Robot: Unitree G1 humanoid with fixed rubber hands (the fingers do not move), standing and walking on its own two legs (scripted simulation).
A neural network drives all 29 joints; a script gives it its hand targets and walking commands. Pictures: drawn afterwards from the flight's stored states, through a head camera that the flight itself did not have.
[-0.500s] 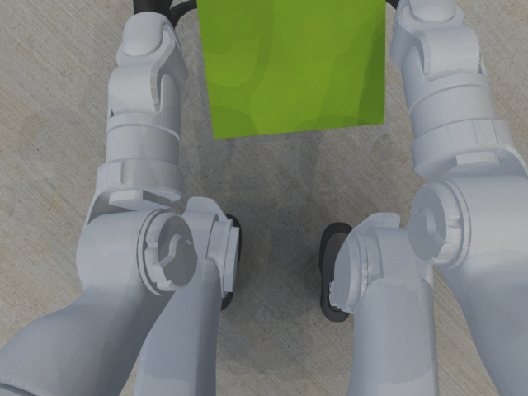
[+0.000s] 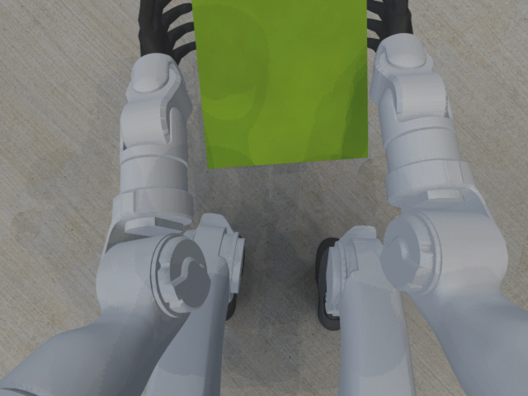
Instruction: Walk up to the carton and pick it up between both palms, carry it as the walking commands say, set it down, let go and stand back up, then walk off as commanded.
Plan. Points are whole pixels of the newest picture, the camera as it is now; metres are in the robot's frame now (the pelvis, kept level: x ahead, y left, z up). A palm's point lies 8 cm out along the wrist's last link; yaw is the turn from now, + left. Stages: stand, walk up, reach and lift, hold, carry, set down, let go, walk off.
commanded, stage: reach and lift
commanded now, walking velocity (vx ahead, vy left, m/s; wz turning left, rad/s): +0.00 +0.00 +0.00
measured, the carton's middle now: (275, 71) +0.53 +0.03 -0.18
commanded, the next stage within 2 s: none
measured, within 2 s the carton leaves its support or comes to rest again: neither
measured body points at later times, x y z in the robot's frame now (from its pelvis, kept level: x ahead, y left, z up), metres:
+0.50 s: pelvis +0.00 +0.00 +0.05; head +0.30 -0.01 +0.39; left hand +0.51 +0.17 -0.02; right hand +0.54 -0.11 -0.04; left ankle +0.11 +0.13 -0.41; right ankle +0.11 -0.12 -0.41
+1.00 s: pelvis +0.01 +0.00 +0.11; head +0.26 -0.01 +0.48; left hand +0.48 +0.17 +0.05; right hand +0.52 -0.11 +0.04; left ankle +0.11 +0.13 -0.41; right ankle +0.11 -0.12 -0.41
